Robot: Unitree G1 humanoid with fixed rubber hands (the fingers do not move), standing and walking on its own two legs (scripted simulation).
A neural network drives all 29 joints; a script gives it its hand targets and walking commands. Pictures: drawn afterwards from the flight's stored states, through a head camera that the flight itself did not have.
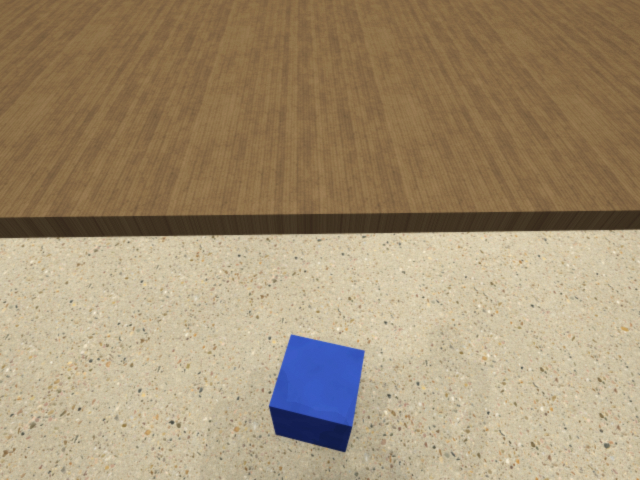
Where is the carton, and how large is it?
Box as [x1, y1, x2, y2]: [269, 334, 364, 451]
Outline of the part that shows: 291,334 269,404 275,433 345,451 352,425 364,351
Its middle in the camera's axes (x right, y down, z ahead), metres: -0.01 +0.44 +1.11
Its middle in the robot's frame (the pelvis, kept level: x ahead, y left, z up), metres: +0.46 +0.01 -0.65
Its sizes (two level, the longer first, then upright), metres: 0.210 0.200 0.250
